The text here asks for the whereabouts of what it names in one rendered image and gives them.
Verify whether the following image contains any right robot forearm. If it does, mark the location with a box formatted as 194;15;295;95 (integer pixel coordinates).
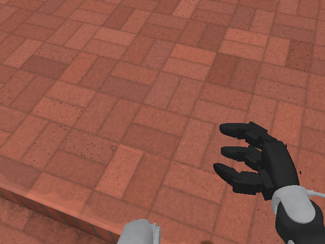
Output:
271;185;325;244

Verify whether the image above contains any robot right hand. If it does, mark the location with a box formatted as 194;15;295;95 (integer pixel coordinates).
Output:
213;121;301;201

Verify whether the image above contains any left robot thigh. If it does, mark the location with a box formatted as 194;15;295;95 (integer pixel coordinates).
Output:
117;220;161;244

